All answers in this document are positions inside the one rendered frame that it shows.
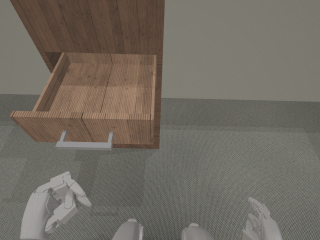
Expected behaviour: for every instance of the robot right shin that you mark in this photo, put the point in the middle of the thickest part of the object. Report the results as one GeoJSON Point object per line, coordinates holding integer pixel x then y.
{"type": "Point", "coordinates": [194, 224]}

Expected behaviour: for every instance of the drawer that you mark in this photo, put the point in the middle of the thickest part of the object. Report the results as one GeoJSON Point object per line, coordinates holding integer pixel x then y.
{"type": "Point", "coordinates": [90, 95]}

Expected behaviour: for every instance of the left robot hand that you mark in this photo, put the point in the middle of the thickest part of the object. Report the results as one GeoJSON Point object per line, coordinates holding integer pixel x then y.
{"type": "Point", "coordinates": [37, 222]}

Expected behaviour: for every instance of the handle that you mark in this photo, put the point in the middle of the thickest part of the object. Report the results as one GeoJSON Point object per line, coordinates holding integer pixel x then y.
{"type": "Point", "coordinates": [70, 145]}

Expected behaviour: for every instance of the robot right thigh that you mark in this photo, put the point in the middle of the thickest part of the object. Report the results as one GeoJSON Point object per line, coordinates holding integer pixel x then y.
{"type": "Point", "coordinates": [195, 233]}

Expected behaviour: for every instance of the cabinet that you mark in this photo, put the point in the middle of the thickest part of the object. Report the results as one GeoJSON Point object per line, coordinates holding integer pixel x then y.
{"type": "Point", "coordinates": [133, 27]}

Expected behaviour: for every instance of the right robot hand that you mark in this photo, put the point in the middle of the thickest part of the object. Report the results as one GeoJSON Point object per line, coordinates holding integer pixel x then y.
{"type": "Point", "coordinates": [266, 229]}

